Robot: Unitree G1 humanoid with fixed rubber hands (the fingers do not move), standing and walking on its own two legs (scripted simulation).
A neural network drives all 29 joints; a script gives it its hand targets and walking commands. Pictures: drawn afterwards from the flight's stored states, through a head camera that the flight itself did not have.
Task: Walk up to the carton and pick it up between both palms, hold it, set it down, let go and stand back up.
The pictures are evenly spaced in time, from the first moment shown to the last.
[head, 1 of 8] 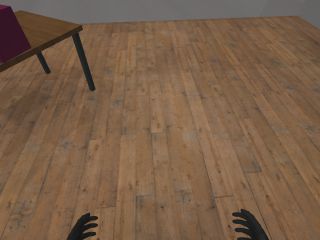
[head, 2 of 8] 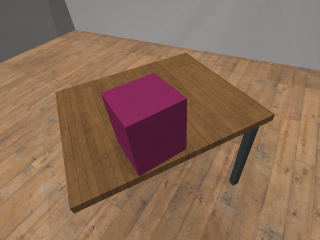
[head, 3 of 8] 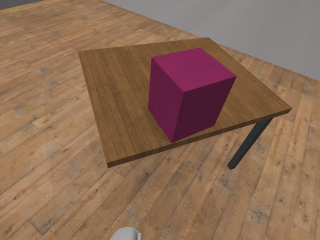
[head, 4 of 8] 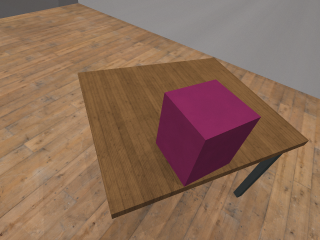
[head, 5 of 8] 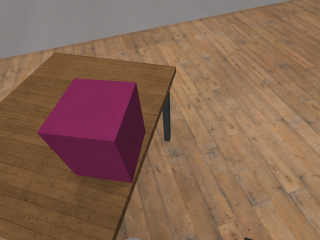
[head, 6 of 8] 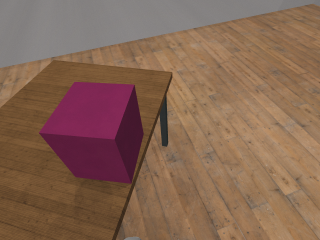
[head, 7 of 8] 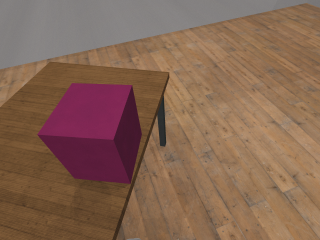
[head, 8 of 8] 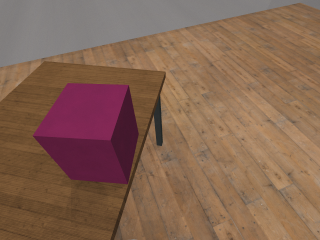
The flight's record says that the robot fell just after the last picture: no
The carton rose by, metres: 0.00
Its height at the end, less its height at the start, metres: +0.00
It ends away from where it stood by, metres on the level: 0.00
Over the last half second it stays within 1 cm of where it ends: yes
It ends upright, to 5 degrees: yes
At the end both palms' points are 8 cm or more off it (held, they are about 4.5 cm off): yes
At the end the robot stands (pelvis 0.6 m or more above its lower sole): yes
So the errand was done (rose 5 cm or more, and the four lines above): no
